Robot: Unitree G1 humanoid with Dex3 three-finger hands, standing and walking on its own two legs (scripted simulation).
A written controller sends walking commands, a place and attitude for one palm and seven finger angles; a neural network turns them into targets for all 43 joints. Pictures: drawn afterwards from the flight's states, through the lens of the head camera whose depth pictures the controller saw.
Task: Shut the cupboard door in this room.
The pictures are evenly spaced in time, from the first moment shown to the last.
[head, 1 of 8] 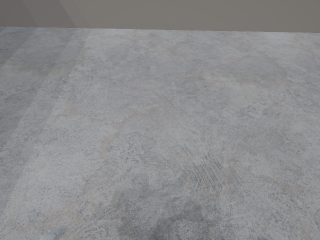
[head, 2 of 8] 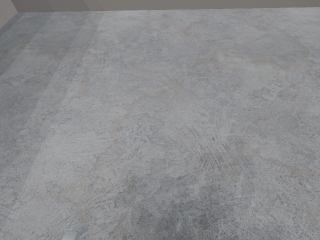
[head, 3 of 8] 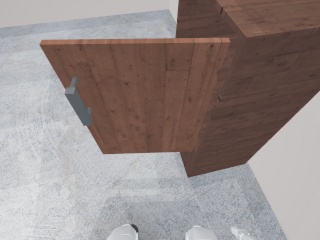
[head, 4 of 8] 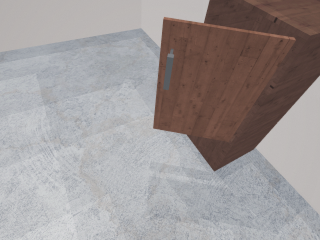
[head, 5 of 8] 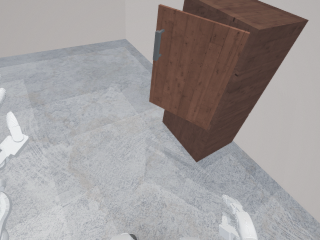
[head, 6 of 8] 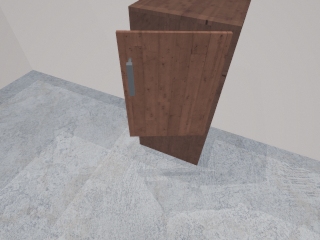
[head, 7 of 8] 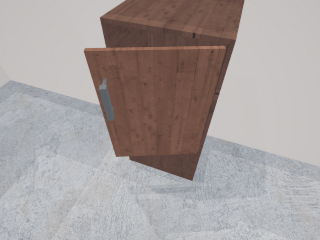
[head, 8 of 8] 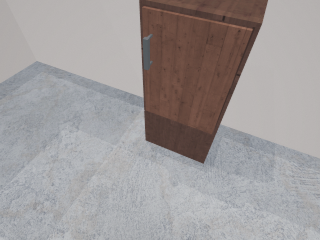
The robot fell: no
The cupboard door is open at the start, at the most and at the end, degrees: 79 79 0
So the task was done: yes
